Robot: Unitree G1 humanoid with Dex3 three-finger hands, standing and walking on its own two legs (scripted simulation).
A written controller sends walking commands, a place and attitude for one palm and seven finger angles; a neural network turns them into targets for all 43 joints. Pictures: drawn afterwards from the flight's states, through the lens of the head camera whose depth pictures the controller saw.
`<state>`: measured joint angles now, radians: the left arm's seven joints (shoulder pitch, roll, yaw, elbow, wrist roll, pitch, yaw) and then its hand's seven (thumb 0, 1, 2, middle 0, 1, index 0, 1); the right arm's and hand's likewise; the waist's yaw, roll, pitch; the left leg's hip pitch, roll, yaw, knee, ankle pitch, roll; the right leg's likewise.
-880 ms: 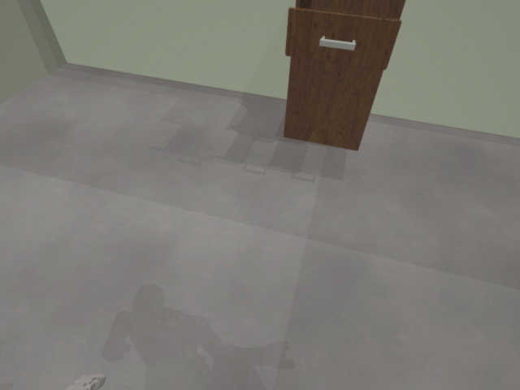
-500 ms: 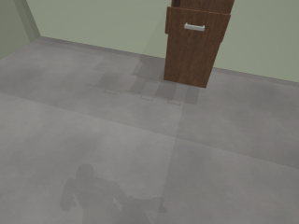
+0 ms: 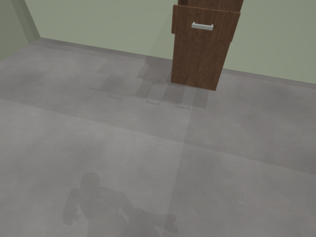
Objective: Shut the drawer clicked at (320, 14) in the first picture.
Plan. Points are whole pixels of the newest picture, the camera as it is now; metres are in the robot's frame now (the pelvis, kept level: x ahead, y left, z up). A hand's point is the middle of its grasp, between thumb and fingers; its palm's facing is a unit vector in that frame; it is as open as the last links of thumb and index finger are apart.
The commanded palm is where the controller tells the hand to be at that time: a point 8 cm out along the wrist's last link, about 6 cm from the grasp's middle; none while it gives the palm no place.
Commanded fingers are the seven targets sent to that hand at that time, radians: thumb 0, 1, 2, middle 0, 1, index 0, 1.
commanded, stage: look at it before walking up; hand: left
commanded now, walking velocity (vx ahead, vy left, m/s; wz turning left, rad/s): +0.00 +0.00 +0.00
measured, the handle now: (202, 25) +1.38 -0.22 -0.02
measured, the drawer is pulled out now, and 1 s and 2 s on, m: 0.30 0.30 0.30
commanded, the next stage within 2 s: walk to a spot facing it in 0.56 s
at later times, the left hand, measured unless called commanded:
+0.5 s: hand out of the picture +0.09 +0.25 -0.16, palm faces -0.02 -0.95 -0.33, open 7.4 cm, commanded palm none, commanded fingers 0.00 0.90 0.90 -0.20 -0.30 -0.20 -0.30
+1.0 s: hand out of the picture +0.09 +0.18 -0.18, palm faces -0.12 -0.97 -0.22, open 7.4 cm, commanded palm none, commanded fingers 0.00 0.90 0.90 -0.20 -0.30 -0.20 -0.30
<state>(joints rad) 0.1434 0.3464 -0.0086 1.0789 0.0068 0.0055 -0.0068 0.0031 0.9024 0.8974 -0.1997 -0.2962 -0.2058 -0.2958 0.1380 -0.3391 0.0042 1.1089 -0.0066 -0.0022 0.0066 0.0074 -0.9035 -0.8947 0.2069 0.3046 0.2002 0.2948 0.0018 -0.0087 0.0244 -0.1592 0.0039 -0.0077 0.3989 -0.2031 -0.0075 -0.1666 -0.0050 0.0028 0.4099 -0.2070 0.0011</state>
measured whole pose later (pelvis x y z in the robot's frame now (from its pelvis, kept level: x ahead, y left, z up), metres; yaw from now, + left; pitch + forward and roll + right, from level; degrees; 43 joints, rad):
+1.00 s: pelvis +0.06 -0.03 -0.01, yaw -9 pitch -1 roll +1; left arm 0.32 0.23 0.03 1.05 0.02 0.03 -0.05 0.00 0.91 0.90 -0.20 -0.30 -0.20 -0.30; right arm 0.29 -0.24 -0.02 1.07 -0.02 -0.02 0.00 0.00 -0.90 -0.89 0.21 0.30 0.20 0.29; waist 0.01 0.00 0.02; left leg -0.09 0.07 0.13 0.49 -0.38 -0.04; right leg -0.32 -0.02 -0.06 0.71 -0.45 -0.02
